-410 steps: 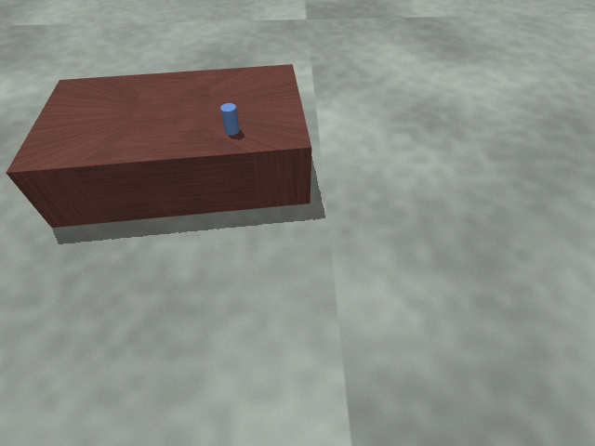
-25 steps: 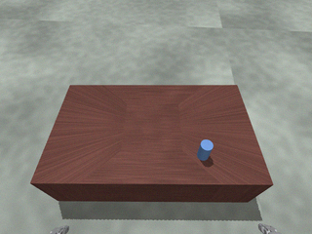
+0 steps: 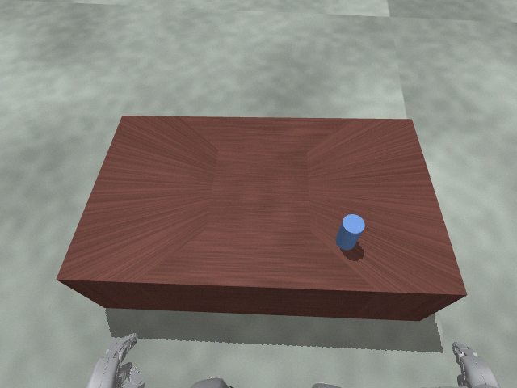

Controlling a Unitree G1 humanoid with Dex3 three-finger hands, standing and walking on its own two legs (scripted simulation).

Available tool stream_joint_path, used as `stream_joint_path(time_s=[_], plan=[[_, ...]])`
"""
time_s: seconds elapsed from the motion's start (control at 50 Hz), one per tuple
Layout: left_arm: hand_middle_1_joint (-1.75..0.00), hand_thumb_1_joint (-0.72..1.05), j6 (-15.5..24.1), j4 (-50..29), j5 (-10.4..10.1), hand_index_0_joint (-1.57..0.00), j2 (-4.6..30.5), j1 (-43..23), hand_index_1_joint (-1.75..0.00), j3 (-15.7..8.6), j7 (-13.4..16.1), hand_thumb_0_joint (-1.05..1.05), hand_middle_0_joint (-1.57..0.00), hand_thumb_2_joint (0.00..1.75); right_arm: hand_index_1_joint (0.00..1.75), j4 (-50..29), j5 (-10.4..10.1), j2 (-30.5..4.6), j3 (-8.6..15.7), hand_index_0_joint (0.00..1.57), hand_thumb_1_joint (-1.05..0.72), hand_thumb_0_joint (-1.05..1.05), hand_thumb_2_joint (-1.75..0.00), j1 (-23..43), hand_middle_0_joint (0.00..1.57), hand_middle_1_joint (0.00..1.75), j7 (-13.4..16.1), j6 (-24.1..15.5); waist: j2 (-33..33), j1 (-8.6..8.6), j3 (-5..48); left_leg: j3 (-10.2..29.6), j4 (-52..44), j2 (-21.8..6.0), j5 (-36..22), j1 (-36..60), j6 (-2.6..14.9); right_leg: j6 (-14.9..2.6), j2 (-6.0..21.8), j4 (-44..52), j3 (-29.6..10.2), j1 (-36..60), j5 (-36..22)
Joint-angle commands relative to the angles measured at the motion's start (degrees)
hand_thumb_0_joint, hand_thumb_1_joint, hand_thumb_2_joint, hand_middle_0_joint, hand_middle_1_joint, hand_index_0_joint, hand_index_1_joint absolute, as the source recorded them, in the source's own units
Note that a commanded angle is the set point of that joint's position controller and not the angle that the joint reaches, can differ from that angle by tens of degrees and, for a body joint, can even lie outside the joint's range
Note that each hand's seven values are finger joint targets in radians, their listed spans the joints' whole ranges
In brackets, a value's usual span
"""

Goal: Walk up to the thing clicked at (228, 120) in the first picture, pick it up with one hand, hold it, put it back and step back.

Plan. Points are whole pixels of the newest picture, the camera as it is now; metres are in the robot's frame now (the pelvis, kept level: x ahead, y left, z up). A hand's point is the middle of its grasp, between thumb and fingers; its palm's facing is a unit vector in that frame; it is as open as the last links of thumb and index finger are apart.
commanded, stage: go down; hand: right
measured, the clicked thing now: (349, 232) +0.53 -0.22 -0.37
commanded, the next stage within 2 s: none
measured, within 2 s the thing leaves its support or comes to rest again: neither
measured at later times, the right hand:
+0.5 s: hand (439, 371) +0.17 -0.27 -0.13, palm faces +0.10 +0.94 -0.33, open 17.4 cm
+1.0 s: hand (453, 381) +0.15 -0.29 -0.13, palm faces +0.13 +0.94 -0.32, open 17.3 cm
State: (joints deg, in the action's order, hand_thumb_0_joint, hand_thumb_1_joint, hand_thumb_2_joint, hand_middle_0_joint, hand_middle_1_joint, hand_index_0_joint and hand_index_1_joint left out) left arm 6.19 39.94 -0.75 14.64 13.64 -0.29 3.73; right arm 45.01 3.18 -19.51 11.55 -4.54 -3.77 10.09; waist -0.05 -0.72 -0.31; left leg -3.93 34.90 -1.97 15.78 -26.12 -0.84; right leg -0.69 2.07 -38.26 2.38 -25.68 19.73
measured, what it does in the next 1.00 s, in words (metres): stands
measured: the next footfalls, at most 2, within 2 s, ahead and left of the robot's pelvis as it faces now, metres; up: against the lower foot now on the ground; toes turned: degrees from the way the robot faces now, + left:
none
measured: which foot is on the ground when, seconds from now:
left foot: down 0.00-1.00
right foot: down 0.00-1.00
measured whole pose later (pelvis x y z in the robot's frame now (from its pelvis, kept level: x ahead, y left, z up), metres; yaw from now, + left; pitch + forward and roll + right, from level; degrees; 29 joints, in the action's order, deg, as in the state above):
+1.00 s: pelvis +0.00 +0.00 -0.04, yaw -2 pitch +12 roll +3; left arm 13.2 35.6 -0.7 13.9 15.0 1.2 10.0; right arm 15.8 -1.3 -22.6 14.1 -17.9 -6.1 22.6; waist -1.3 -1.7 6.5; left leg -6.8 50.7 -1.9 24.3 -37.7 -0.7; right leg -0.4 2.9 -56.4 -1.3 -39.5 28.6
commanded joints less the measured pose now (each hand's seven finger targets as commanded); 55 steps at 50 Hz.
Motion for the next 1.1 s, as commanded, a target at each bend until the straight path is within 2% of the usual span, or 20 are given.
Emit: stream_joint_path(time_s=[0.0,0.1,0.16,0.22,0.26,0.34,0.4,0.42,0.46,0.58,0.62,0.64,0.7,0.78,0.82,0.84,0.88,0.92,0.96,1.08], plan=[[-0.30,0.90,3.82,-6.45,0.34,-0.19,8.78,0.26,-0.30,-3.00,1.47,0.00,-0.19,0.90,0.05,-12.20,-0.24,-13.00,3.97,0.05,0.49,0.00,-0.02,2.58,0.05,0.04,1.81,-2.49,-4.57,-0.58,15.02,0.70,0.50,1.99,-7.80,4.49,1.77,-0.06,-1.33,2.25,-1.93,3.52,-11.64],[-0.30,0.90,4.37,-7.15,0.19,-0.19,9.29,0.63,-0.30,-3.29,2.63,0.00,-0.19,0.91,0.04,-17.83,-1.03,-13.14,3.60,0.05,0.51,0.00,-0.01,-2.13,0.06,0.04,1.96,0.27,-6.05,-0.46,16.44,-0.35,2.13,2.20,-10.63,4.44,2.00,0.79,-0.90,0.41,-2.98,3.42,-16.89],[-0.30,0.89,4.72,-7.92,-0.19,-0.19,8.48,-0.60,-0.30,-2.45,3.07,0.00,-0.19,0.91,0.05,-18.39,-1.70,-10.95,1.58,0.05,0.53,0.00,-0.01,-3.98,0.05,0.05,1.52,3.07,-5.50,-0.91,11.91,-0.90,2.18,2.46,-9.29,2.38,1.92,0.93,-0.62,0.40,-3.35,1.04,-15.46],[-0.29,0.89,5.04,-8.36,-0.48,-0.19,8.96,-0.63,-0.30,-2.63,3.39,0.00,-0.19,0.90,0.05,-20.02,-2.09,-11.17,1.59,0.05,0.52,0.00,-0.01,-5.22,0.06,0.05,1.06,5.49,-5.41,-0.87,11.14,-1.33,3.07,2.65,-7.21,0.76,2.03,1.42,0.29,0.22,-5.05,0.73,-15.63],[-0.29,0.89,5.31,-8.87,-0.45,-0.19,8.89,-0.40,-0.30,-2.70,3.44,0.00,-0.19,0.90,0.05,-21.97,-2.00,-12.55,2.72,0.05,0.55,0.00,-0.01,-6.02,0.06,0.05,1.06,6.60,-6.08,-0.17,12.14,-1.52,3.93,2.70,-7.93,0.99,2.06,1.63,0.27,-0.74,-5.17,0.45,-18.00],[-0.30,0.90,5.75,-9.63,-0.38,-0.19,8.24,-0.39,-0.30,-2.24,3.71,0.00,-0.19,0.90,0.05,-24.52,-2.18,-12.46,2.94,0.05,0.54,0.00,-0.01,-7.56,0.05,0.05,1.09,8.33,-4.01,-0.49,12.84,-1.11,4.74,2.40,-9.95,1.13,1.65,0.73,-0.60,-3.17,-4.09,-1.01,-17.07],[-0.30,0.90,6.10,-10.06,-0.27,-0.19,7.98,-0.27,-0.30,-2.15,4.14,0.00,-0.19,0.90,0.05,-27.22,-2.35,-14.04,5.15,0.04,0.53,0.00,-0.02,-8.09,0.05,0.05,1.34,8.67,-3.65,-0.50,15.73,-0.48,5.93,1.98,-12.38,1.83,1.41,0.25,-1.18,-5.31,-3.63,-1.19,-17.82],[-0.30,0.90,6.28,-9.83,-0.22,-0.19,7.87,0.20,-0.30,-2.22,4.22,0.00,-0.19,0.90,0.05,-27.48,-2.42,-13.09,4.43,0.05,0.54,0.00,-0.02,-8.66,0.05,0.05,1.16,8.78,-3.65,-0.94,16.34,-0.35,6.55,1.91,-13.65,1.70,1.44,0.32,-1.24,-5.99,-3.66,-1.41,-19.00],[-0.30,0.90,6.58,-10.01,-0.11,-0.19,7.95,0.16,-0.30,-2.13,4.52,0.00,-0.19,0.90,0.05,-29.53,-2.65,-14.11,5.61,0.05,0.53,0.00,-0.02,-9.28,0.05,0.05,0.92,8.84,-5.73,-0.61,17.03,-0.49,7.72,2.00,-13.95,0.51,1.53,0.60,-1.10,-6.89,-3.97,-1.50,-20.80],[-0.29,0.90,7.24,-10.76,-0.17,-0.19,8.05,0.28,-0.30,-2.26,5.43,0.00,-0.19,0.90,0.05,-32.26,-3.38,-13.72,5.97,0.05,0.50,0.00,-0.02,-11.24,0.05,0.05,-0.55,9.21,-5.40,-1.31,16.19,-0.87,8.55,2.10,-10.60,-2.14,1.51,0.52,-0.90,-7.77,-4.58,-3.44,-17.50],[-0.29,0.90,7.41,-11.06,-0.13,-0.19,8.13,0.27,-0.30,-2.32,5.58,0.00,-0.19,0.90,0.05,-33.60,-3.55,-14.83,6.95,0.05,0.50,0.00,-0.02,-12.40,0.05,0.05,-0.98,9.43,-6.23,-0.73,16.52,-0.89,8.84,1.99,-9.71,-2.27,1.65,0.51,-0.91,-8.04,-4.60,-3.90,-16.53],[-0.29,0.90,7.47,-11.09,-0.21,-0.19,8.05,0.25,-0.30,-2.23,5.72,0.00,-0.19,0.90,0.05,-33.34,-3.83,-13.67,6.01,0.05,0.52,0.00,-0.03,-12.68,0.05,0.05,-1.30,9.69,-5.05,-1.14,15.92,-1.16,9.03,2.14,-9.18,-2.98,1.57,0.60,-0.59,-8.05,-5.08,-4.04,-16.50],[-0.30,0.91,7.83,-11.99,-0.32,-0.19,8.32,-0.21,-0.29,-2.25,6.01,0.00,-0.19,0.89,0.05,-34.46,-4.01,-14.59,6.81,0.05,0.52,0.00,-0.03,-13.33,0.05,0.05,-1.70,10.27,-5.28,-0.57,14.46,-1.43,8.94,2.29,-6.56,-4.05,1.57,0.52,-0.70,-7.78,-5.13,-5.82,-13.24],[-0.30,0.91,8.38,-12.15,-0.24,-0.19,7.77,-0.16,-0.30,-2.00,6.27,0.00,-0.19,0.89,0.05,-35.65,-4.13,-13.89,6.54,0.05,0.52,0.00,-0.03,-14.00,0.05,0.05,-1.62,10.72,-4.58,-1.21,14.37,-1.25,9.19,2.12,-5.43,-4.45,1.51,0.15,-0.87,-8.36,-5.02,-7.01,-10.64],[-0.29,0.91,8.71,-12.38,-0.21,-0.19,7.93,-0.15,-0.30,-2.08,6.52,0.00,-0.19,0.89,0.05,-37.03,-4.12,-15.48,8.04,0.05,0.51,0.00,-0.03,-13.93,0.05,0.05,-1.48,10.75,-5.76,-0.72,15.05,-1.08,9.23,2.00,-4.57,-4.52,1.58,0.10,-1.04,-8.52,-4.83,-7.23,-9.51],[-0.30,0.91,8.89,-12.36,-0.24,-0.19,8.00,-0.16,-0.30,-2.23,6.60,0.00,-0.19,0.89,0.05,-36.87,-4.19,-13.86,6.72,0.04,0.53,0.00,-0.03,-14.31,0.04,0.05,-1.65,10.83,-4.96,-1.11,15.46,-1.20,9.60,2.13,-4.50,-4.88,1.64,0.19,-0.86,-8.53,-5.10,-6.74,-9.79],[-0.29,0.91,9.15,-12.41,-0.17,-0.19,8.32,-0.04,-0.30,-2.27,6.86,0.00,-0.19,0.89,0.05,-39.26,-4.17,-16.74,8.62,0.05,0.51,0.00,-0.03,-12.24,0.05,0.05,-1.36,10.59,-6.55,-1.12,15.17,-1.13,9.53,2.08,-3.37,-5.43,1.65,0.14,-1.00,-8.48,-5.02,-7.39,-8.22],[-0.30,0.91,9.69,-12.39,-0.15,-0.19,8.24,-0.09,-0.30,-2.04,7.24,0.00,-0.19,0.89,0.05,-38.64,-3.97,-16.42,8.10,0.05,0.49,0.00,-0.04,-9.22,0.05,0.05,-1.24,10.17,-5.34,-2.26,14.34,-0.82,9.39,2.08,-1.67,-6.65,1.41,-0.10,-0.94,-8.64,-4.99,-7.88,-5.40],[-0.30,0.91,10.19,-11.21,0.09,-0.19,8.50,0.11,-0.30,-1.90,7.48,0.00,-0.19,0.89,0.05,-38.97,-4.44,-19.33,10.38,0.04,0.51,0.00,-0.04,-3.10,0.04,0.05,-1.03,8.80,-7.00,-2.74,13.28,-0.57,9.72,1.88,0.91,-8.51,1.50,-0.15,-0.77,-8.62,-5.45,-9.06,-2.27],[-0.30,0.90,11.26,-8.05,0.39,-0.20,8.97,0.57,-0.30,-1.57,8.20,0.00,-0.20,0.89,0.05,-34.85,-6.79,-25.10,14.74,0.05,0.50,0.00,-0.02,12.44,0.05,0.05,-2.65,2.67,-8.00,-3.10,16.20,0.33,11.11,1.25,-0.48,-9.03,1.54,-0.12,-0.66,-9.70,-5.33,-8.32,-3.29]])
